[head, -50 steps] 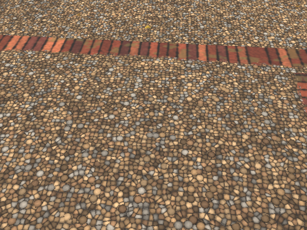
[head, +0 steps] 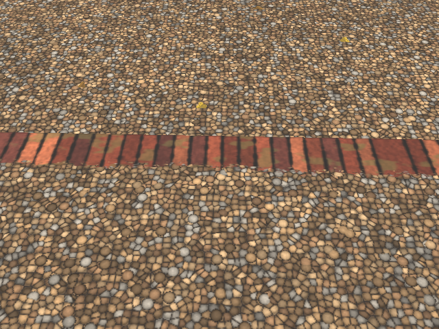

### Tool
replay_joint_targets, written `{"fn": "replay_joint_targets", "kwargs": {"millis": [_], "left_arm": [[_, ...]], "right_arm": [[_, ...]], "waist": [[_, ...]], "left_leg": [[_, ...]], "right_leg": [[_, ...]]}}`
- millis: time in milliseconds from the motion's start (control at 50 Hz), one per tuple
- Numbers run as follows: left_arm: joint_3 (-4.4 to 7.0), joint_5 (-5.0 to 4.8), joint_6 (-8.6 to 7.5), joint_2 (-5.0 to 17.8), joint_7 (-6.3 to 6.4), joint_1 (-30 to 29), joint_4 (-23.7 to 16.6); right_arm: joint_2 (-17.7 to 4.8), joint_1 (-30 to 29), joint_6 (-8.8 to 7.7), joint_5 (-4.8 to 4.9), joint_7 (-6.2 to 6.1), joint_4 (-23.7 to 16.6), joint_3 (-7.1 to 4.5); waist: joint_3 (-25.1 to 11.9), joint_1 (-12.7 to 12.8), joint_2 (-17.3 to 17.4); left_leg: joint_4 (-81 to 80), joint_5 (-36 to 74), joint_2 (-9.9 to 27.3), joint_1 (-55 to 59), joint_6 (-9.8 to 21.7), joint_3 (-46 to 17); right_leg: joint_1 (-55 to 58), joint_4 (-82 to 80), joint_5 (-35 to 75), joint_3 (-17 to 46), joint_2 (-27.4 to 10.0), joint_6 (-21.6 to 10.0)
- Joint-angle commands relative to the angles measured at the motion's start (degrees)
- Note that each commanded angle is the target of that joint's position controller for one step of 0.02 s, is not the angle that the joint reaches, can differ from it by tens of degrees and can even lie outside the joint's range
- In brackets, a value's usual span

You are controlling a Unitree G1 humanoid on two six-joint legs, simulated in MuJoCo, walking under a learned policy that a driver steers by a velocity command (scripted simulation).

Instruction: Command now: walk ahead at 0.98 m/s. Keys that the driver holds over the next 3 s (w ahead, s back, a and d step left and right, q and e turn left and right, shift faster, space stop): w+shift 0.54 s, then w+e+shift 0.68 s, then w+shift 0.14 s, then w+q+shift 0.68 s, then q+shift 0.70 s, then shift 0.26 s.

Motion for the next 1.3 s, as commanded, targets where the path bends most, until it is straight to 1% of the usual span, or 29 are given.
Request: {"fn": "replay_joint_targets", "kwargs": {"millis": [20,120,180,200,220,240,260,300,340,400,460,560,600,640,660,680,700,720,760,880,1020,1080,1100,1120,1140,1160,1180,1220,1300], "left_arm": [[-0.56,-0.58,-0.85,1.60,-0.79,-8.50,-4.89],[-0.40,-1.00,-1.10,3.74,-0.02,-12.08,-5.11],[1.84,-1.11,-0.93,9.05,1.87,5.59,-0.19],[2.99,-0.89,-0.82,10.79,2.83,17.62,3.63],[4.52,0.24,-0.50,14.98,3.95,27.23,5.49],[5.20,1.31,-0.67,16.77,3.25,23.61,5.39],[5.24,0.12,-0.61,12.22,2.27,19.26,5.10],[3.91,0.14,-1.71,6.09,1.82,14.64,6.98],[2.70,-0.07,-2.63,3.10,2.36,14.72,9.12],[2.78,-1.68,-4.13,4.92,2.13,16.81,10.94],[2.63,-2.32,-4.89,5.36,1.31,18.65,11.12],[2.85,-2.79,-5.35,9.37,1.97,24.53,13.38],[3.14,-1.85,-4.46,12.20,2.63,24.80,13.74],[3.79,-0.69,-2.84,15.15,3.69,22.10,13.66],[3.31,-0.23,-2.73,12.35,3.70,21.03,12.50],[0.94,-2.67,-2.93,0.32,2.87,29.71,10.30],[2.00,-4.36,-3.21,6.13,3.26,27.42,10.03],[2.64,-3.95,-2.95,8.09,3.57,18.71,8.21],[2.46,-2.61,-1.93,6.05,2.51,13.67,7.62],[1.60,-0.84,2.42,1.05,-0.16,5.02,1.35],[1.05,-1.13,1.76,4.08,-1.90,-5.07,-2.70],[2.96,-1.55,1.78,8.87,-0.90,10.95,1.35],[4.54,-1.51,1.84,11.35,0.00,22.70,4.82],[6.29,-2.01,1.99,13.50,1.35,27.98,7.10],[7.11,-2.45,2.52,16.98,2.18,21.46,7.15],[7.96,-0.78,3.13,21.53,2.01,19.33,4.70],[7.92,-0.49,3.09,18.97,2.48,18.75,3.46],[6.61,-1.07,1.99,13.46,2.94,15.77,4.66],[4.82,-2.06,-1.78,10.11,3.22,13.51,4.17]], "right_arm": [[-5.41,-1.74,-2.17,1.06,-0.17,-3.71,-0.42],[-9.27,1.75,-1.90,0.44,-1.52,-1.00,-0.29],[-12.99,-0.24,0.31,-1.95,-3.35,0.09,-1.09],[-13.63,-3.79,0.97,-2.19,-3.49,-0.53,-1.39],[-9.42,-5.31,0.67,-2.43,-3.02,-2.24,-0.59],[-0.89,3.01,-0.47,1.76,-1.25,-4.45,1.31],[-7.24,-4.40,-0.93,1.04,-1.97,-5.10,0.54],[-6.63,-12.90,-1.22,0.44,-1.55,-7.49,0.70],[-3.90,-12.66,0.63,-1.68,-0.15,-8.13,1.45],[-2.68,-18.92,2.04,-2.67,1.21,-11.23,2.25],[-3.47,-29.05,1.63,-2.06,1.69,-14.83,2.92],[-4.67,-37.24,0.93,-1.04,1.85,-17.23,3.41],[-7.22,-33.59,0.80,-1.71,0.77,-16.74,2.35],[-11.60,-14.22,0.70,-1.62,-1.06,-11.20,0.15],[-15.42,-3.80,0.79,-2.48,-2.26,-8.59,-1.36],[-20.50,-1.92,0.43,-5.34,-2.49,-8.53,-2.96],[-16.94,-3.00,0.82,-3.46,-1.35,-8.76,-2.89],[-12.94,-9.46,0.41,-3.00,-1.15,-8.56,-2.25],[-7.86,-13.28,-0.33,-2.85,-0.94,-7.24,-1.37],[-3.09,-11.92,-2.23,-0.26,-0.62,-2.76,-0.13],[-9.91,-8.16,-2.16,-0.36,-2.72,-2.22,-0.81],[-15.42,-10.76,0.69,-1.03,-4.32,-4.32,-2.38],[-16.19,-13.64,1.76,-1.50,-4.19,-5.68,-2.82],[-15.38,-14.94,2.41,-1.83,-3.33,-5.87,-3.10],[-5.81,-15.52,1.65,-2.74,-2.27,-8.78,-0.76],[-5.73,-13.84,0.10,-0.83,-1.93,-16.08,-0.07],[-8.07,-17.71,-1.62,-1.50,-1.97,-16.58,0.28],[-8.90,-20.50,-1.85,-2.26,-1.98,-15.97,0.30],[-5.93,-21.25,2.49,-3.96,-0.94,-16.45,1.51]], "waist": [[9.79,1.12,1.20],[5.68,0.75,4.86],[-5.35,10.13,9.69],[-9.70,16.10,9.16],[-15.72,18.01,3.07],[-22.64,8.18,-16.70],[-16.36,10.37,-3.74],[-2.16,6.38,5.33],[1.90,1.73,3.92],[7.29,0.52,1.37],[9.50,2.38,2.67],[9.27,5.08,0.69],[3.35,2.35,-2.53],[-7.28,-7.48,-4.34],[-12.88,-11.02,-3.05],[-22.46,-3.49,14.99],[-26.76,-4.72,12.87],[-13.78,-3.17,8.27],[-3.07,-0.66,2.11],[6.06,4.63,5.05],[7.88,5.51,4.31],[-2.03,14.65,8.71],[-7.21,19.62,8.19],[-7.98,20.75,3.57],[-1.00,12.42,-11.47],[-11.77,8.15,-13.17],[-8.78,9.16,-2.29],[1.60,3.98,8.35],[4.92,0.09,8.87]], "left_leg": [[-16.02,20.95,12.47,-12.98,2.55,-7.83],[-10.83,59.81,15.28,6.36,-0.15,-3.66],[14.94,79.49,18.61,11.74,-0.81,-3.86],[30.59,71.63,17.55,5.54,-0.26,-2.63],[52.44,43.39,12.68,-8.35,1.12,-2.16],[74.29,-10.07,1.79,-35.32,-1.84,-7.70],[73.28,-4.66,5.95,-43.25,0.69,-10.66],[64.88,1.64,10.44,-40.93,1.12,-10.13],[59.95,1.56,12.78,-35.92,-0.18,-10.60],[52.11,4.51,15.80,-40.31,-2.41,-7.35],[35.48,17.59,15.26,-37.95,-3.15,-2.02],[16.41,29.07,10.75,-27.53,-0.28,2.11],[15.60,20.45,6.48,-21.91,0.59,2.22],[14.43,11.36,5.35,-1.83,1.52,-0.72],[17.46,2.28,13.11,12.28,1.87,-7.66],[13.51,-13.98,33.35,29.69,7.14,-36.28],[2.01,-21.47,34.52,28.39,7.50,-51.10],[0.04,-19.51,30.88,18.33,4.84,-39.38],[-2.84,-3.40,26.40,2.84,1.77,-23.83],[-9.07,14.61,20.28,-9.51,-3.61,1.88],[-6.18,56.71,19.11,0.04,-6.24,14.55],[17.03,79.95,22.39,3.86,-5.94,13.42],[32.99,75.93,23.26,-0.49,-4.65,11.38],[54.09,47.41,18.12,-9.57,-4.69,10.88],[75.29,-9.63,7.75,-30.21,-6.13,7.81],[83.11,-13.02,4.83,-47.62,-7.67,-4.36],[78.41,-8.96,8.32,-52.00,-6.97,-9.17],[67.26,-4.21,12.31,-46.21,-7.49,-9.53],[50.35,-0.76,17.24,-34.67,-10.26,-6.62]], "right_leg": [[7.20,-14.77,11.39,-4.97,1.77,-0.04],[14.90,-27.74,10.99,-9.21,8.74,-3.14],[31.77,-28.29,-2.53,-7.19,13.10,-5.69],[44.21,-31.04,-4.35,-5.11,10.68,-7.22],[58.15,-26.42,-20.02,6.71,-0.86,-9.24],[75.48,-35.83,-31.11,43.83,-16.31,-19.27],[70.18,-42.69,-33.73,43.89,-12.73,-17.30],[50.58,-46.75,-21.19,28.10,-9.10,-13.58],[38.29,-49.64,-19.22,19.95,-4.54,-10.32],[32.17,-55.29,-14.89,12.94,-1.91,-9.43],[29.59,-57.58,0.97,3.73,3.39,-7.63],[41.33,-59.56,27.02,0.81,-0.15,-5.44],[49.62,-48.79,48.85,1.63,-1.87,-4.82],[46.99,-24.23,49.92,2.43,-1.83,-3.95],[35.69,-7.19,33.83,2.31,0.65,-4.08],[13.90,18.55,-17.56,1.30,8.89,-2.71],[8.01,25.57,-21.88,5.66,9.72,-4.02],[3.85,23.49,-14.25,5.26,5.67,-4.26],[6.55,18.44,-10.55,4.87,2.10,-4.12],[3.80,11.11,-3.36,0.39,-0.93,-2.20],[13.26,-16.14,8.69,-11.86,7.11,-6.41],[30.52,-16.49,-0.69,-12.27,12.55,-9.10],[42.30,-17.77,-5.67,-9.24,13.22,-10.96],[51.68,-22.21,-10.59,-3.73,12.20,-12.90],[53.97,-21.88,-2.15,11.64,4.55,-15.32],[67.57,-35.28,-13.70,40.84,-4.25,-26.70],[64.39,-46.10,-24.92,48.77,-7.55,-24.44],[46.67,-47.90,-18.42,40.10,-4.01,-19.56],[26.55,-50.15,-7.01,23.23,3.72,-16.04]]}}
